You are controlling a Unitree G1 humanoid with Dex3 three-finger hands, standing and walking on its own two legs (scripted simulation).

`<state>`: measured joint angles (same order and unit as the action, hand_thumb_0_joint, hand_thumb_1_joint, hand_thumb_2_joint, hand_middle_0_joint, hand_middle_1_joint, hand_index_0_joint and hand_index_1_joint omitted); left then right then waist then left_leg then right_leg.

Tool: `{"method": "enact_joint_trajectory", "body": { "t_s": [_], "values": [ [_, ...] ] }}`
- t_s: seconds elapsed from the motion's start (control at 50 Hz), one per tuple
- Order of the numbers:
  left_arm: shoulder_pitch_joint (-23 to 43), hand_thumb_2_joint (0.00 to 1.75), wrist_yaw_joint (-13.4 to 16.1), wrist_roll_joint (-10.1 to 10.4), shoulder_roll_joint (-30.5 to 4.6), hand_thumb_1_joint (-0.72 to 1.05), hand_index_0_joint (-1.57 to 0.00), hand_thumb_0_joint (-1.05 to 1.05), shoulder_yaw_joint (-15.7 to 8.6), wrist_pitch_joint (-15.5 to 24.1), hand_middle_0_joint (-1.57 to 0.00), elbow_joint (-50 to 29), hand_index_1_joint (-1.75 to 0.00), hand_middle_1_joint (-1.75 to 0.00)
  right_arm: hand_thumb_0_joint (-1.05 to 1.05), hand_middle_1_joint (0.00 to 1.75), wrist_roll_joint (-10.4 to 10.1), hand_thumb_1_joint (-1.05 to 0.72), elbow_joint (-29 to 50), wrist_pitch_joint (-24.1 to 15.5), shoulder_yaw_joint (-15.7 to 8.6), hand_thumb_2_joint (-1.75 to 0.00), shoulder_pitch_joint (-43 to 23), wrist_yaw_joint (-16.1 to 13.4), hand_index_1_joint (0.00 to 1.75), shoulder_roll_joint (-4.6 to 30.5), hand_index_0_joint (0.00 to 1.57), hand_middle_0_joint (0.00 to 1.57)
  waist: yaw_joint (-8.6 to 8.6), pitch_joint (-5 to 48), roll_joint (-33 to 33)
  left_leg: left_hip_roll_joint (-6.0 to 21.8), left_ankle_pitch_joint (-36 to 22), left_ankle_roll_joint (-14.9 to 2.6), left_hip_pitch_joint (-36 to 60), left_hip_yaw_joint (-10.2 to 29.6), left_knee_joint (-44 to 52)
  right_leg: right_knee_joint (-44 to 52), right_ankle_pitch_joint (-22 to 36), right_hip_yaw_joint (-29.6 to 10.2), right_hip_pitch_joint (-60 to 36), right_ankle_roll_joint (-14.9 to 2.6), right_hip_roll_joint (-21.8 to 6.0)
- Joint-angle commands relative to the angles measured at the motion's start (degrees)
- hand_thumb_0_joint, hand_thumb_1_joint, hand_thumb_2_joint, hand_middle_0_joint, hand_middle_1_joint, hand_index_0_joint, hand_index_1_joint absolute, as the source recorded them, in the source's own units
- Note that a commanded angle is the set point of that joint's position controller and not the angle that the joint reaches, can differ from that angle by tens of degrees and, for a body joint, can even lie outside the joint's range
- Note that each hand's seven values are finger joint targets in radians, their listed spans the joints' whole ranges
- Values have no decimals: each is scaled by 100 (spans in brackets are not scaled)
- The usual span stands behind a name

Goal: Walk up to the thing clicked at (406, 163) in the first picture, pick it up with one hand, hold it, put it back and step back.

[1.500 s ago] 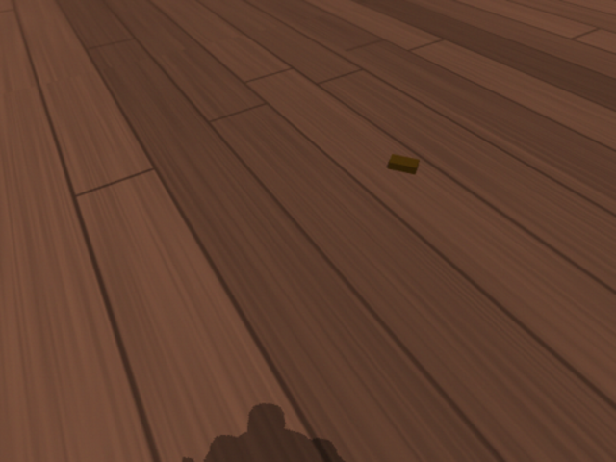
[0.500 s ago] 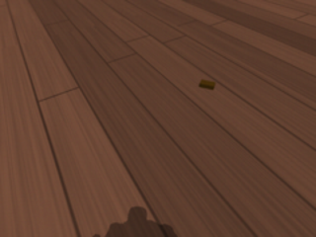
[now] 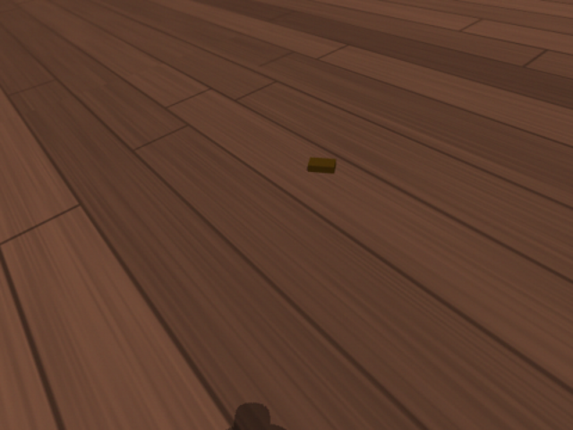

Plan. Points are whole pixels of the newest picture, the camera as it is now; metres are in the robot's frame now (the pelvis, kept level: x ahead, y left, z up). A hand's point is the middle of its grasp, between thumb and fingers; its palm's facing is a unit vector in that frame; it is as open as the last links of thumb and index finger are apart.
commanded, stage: walk up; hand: left
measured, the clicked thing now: (322, 165) +1.63 -0.03 -0.72
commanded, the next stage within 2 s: none
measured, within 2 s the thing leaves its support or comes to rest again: neither
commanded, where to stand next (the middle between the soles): +1.17 -0.21 m, yaw -11 degrees
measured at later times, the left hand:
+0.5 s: hand (174, 353) +0.31 +0.26 -0.14, palm faces -0.16 -0.93 -0.32, open 7.4 cm
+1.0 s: hand (260, 203) +0.65 +0.13 -0.09, palm faces -0.19 -0.91 -0.38, open 7.4 cm
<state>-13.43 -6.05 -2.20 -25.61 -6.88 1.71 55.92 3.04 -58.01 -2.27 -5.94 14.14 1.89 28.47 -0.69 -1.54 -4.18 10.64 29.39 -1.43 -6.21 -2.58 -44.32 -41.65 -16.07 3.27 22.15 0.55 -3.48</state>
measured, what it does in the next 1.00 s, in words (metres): walks ahead: left foot, then right foot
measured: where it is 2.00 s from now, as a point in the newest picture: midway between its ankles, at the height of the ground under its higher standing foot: (361, 281)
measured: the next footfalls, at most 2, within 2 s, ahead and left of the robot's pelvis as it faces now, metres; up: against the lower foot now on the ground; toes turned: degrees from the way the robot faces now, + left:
left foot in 0.38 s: +0.37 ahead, +0.10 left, +0.00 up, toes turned +0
right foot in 0.86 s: +0.56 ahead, -0.23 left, +0.00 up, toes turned -15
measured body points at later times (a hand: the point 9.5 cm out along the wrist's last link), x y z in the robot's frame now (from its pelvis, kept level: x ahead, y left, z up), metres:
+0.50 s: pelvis +0.25 +0.00 +0.01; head +0.27 +0.02 +0.46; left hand +0.32 +0.31 -0.12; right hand +0.31 -0.33 -0.07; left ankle +0.33 +0.10 -0.71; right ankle +0.13 -0.13 -0.64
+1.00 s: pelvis +0.49 -0.11 +0.02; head +0.50 -0.14 +0.47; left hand +0.66 +0.17 -0.07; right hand +0.46 -0.42 -0.12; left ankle +0.42 +0.06 -0.62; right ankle +0.53 -0.22 -0.71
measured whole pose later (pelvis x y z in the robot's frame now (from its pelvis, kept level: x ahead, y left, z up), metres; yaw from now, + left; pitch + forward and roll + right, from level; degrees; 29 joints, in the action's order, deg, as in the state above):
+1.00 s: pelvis +0.49 -0.11 +0.02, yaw -12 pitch -3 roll +2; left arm -11.5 -3.5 0.7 -21.0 -2.6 4.8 48.7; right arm 0.1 -51.6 -2.7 -2.0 18.7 2.3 24.2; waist -0.3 -4.7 -2.2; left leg 2.8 23.9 -1.7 -16.8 -1.2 -65.0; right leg -33.5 -12.7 2.4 18.1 -2.1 -1.6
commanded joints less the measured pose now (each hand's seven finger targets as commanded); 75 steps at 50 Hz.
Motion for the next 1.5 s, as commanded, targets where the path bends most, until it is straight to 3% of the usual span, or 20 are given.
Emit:
{"method": "enact_joint_trajectory", "body": {
  "t_s": [0.0,0.1,0.28,0.34,0.38,0.4,0.42,0.5,0.68,0.82,0.84,0.86,0.88,1.0,1.2,1.3,1.32,1.36,1.38,1.48],
  "values": [
    [-571,90,205,177,-2185,90,-20,0,-414,156,-20,-444,-30,-30,0,30,-139,-90,993,-214,-107,-90,-808,-2,30,1038,20,20,-468,-485,1697,-549,-38,65,-3333,351,-2594,3733,-3702,-4804,-1437,-1484,-1986],
    [-237,90,320,233,-1423,90,-20,0,-150,316,-20,-578,-30,-30,0,30,-240,-90,685,-165,-90,-90,-143,138,30,836,20,20,-32,-465,1160,-218,-1389,-37,-2428,414,-1547,3109,-1298,-2170,-915,-1047,-875],
    [-542,90,302,190,-1349,90,-20,0,-85,390,-20,-887,-30,-30,0,30,-153,-90,1296,-298,-125,-90,-1095,249,30,538,20,20,-316,-414,780,-496,-2195,157,-1864,-33,995,2694,309,-1279,-1136,-1160,-754],
    [-329,90,327,183,-1306,90,-20,0,-42,370,-20,-1023,-30,-30,0,30,-152,-90,1016,-371,-247,-90,38,163,30,658,20,20,310,195,337,-752,-2302,-16,152,-119,1449,1246,1466,-1036,-542,-934,-619],
    [-849,90,381,255,-557,90,-20,0,185,352,-20,-1037,-30,-30,0,30,15,-90,735,-447,-519,-90,1585,19,30,1307,20,20,897,1122,-1421,404,-405,-554,2319,1711,2045,-1917,110,-442,1122,-482,498],
    [-1015,90,411,275,-661,90,-20,0,186,323,-20,-1033,-30,-30,0,30,-67,-90,921,-449,-541,-90,1349,-8,30,1487,20,20,704,965,-1174,1431,742,-851,2125,3883,3038,-2473,-1208,-711,1817,-394,960],
    [-1084,90,486,224,-1194,90,-20,0,117,283,-20,-929,-30,-30,0,30,-219,-90,1061,-423,-552,-90,749,23,30,1590,20,20,466,773,-819,1757,1265,-1313,1550,4330,3287,-2996,-1205,-1134,1737,-503,528],
    [-823,90,348,294,-1070,90,-20,0,96,325,-20,-712,-30,-30,0,30,-311,-90,1269,-481,-219,-90,267,-7,30,878,20,20,176,-151,-153,670,-1700,-761,10,1282,3066,-2293,-128,-1093,1150,-286,-21],
    [433,90,38,200,-739,90,-20,0,142,222,-20,-1175,-30,-30,0,30,-282,-90,1360,-532,-197,-90,335,27,30,1066,20,20,237,-507,-342,483,-2436,-935,-344,-36,3138,387,1030,-350,635,-97,-307],
    [-246,90,127,175,-1114,90,-20,0,-70,286,-20,-775,-30,-30,0,30,-226,-90,1362,-358,-124,-90,459,-28,30,950,20,20,-277,339,673,263,-2932,-601,-538,-293,941,1145,842,-96,-1700,-364,83],
    [-933,90,217,161,-1396,90,-20,0,-203,339,-20,-624,-30,-30,0,30,-223,-90,1318,-346,-12,-90,903,-21,30,645,20,20,-538,939,1478,-178,-2640,-418,-966,-435,-579,1439,41,-514,-2735,-444,1],
    [-1273,90,305,129,-1839,90,-20,0,-331,377,-20,-651,-30,-30,0,30,-251,-90,1391,-333,145,-90,1218,-5,30,236,20,20,-542,1111,2584,-801,-270,-201,-2096,-453,-1778,1854,-541,-2489,-3425,-763,-1246],
    [-1233,90,331,235,-2032,90,-20,0,-324,365,-20,-665,-30,-30,0,30,-312,-90,1339,-305,37,-90,1092,-37,30,726,20,20,-588,903,2322,-1077,71,-40,-2998,-111,-2366,2515,-110,-4277,-3672,-1371,-1932],
    [-245,90,462,327,-1180,90,-20,0,-29,433,-20,-935,-30,-30,0,30,-348,-90,1054,-141,36,-90,849,14,30,571,20,20,54,-1,1219,-522,-1195,-66,-2120,513,-1953,2415,2207,-1374,-1288,-1114,-924],
    [-499,90,415,186,-1295,90,-20,0,-41,515,-20,-1116,-30,-30,0,30,-186,-90,1391,-211,-50,-90,-383,255,30,432,20,20,-238,-376,1061,-406,-2238,155,-1921,182,781,2625,640,-885,-936,-1245,-1009],
    [-488,90,425,178,-1276,90,-20,0,33,451,-20,-1152,-30,-30,0,30,-167,-90,1094,-319,-188,-90,403,207,30,662,20,20,294,137,357,-878,-1918,-182,-27,-151,1505,1051,1471,-564,-615,-955,-758],
    [-711,90,440,213,-1001,90,-20,0,146,435,-20,-1160,-30,-30,0,30,-100,-90,933,-364,-282,-90,997,141,30,943,20,20,547,509,-385,-636,-1358,-420,880,274,1798,-393,1676,-189,-125,-759,-334],
    [-1056,90,526,314,-919,90,-20,0,166,352,-20,-1116,-30,-30,0,30,-153,-90,1133,-385,-427,-90,1263,51,30,1537,20,20,578,890,-1048,1508,-472,-1394,1887,4003,2859,-2464,-1459,-196,1754,-377,597],
    [-776,90,579,223,-1245,90,-20,0,134,320,-20,-1008,-30,-30,0,30,-279,-90,1118,-357,-443,-90,1128,50,30,1458,20,20,554,559,-644,1608,-572,-1645,1555,4036,2820,-2856,-1452,-599,1887,-415,221],
    [-969,90,402,304,-958,90,-20,0,158,240,-20,-770,-30,-30,0,30,-365,-90,1275,-415,-114,-90,431,-29,30,876,20,20,39,-119,-341,359,-2823,-802,-330,1014,2851,-2018,-174,-666,701,-241,-63]
  ]
}}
